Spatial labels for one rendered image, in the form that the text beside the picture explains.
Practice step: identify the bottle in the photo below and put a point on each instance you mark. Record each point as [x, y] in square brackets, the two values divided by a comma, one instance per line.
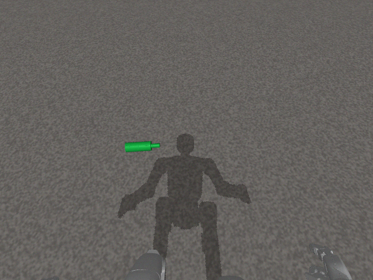
[140, 146]

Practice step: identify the right robot hand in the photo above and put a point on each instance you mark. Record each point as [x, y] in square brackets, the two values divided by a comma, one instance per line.
[334, 266]

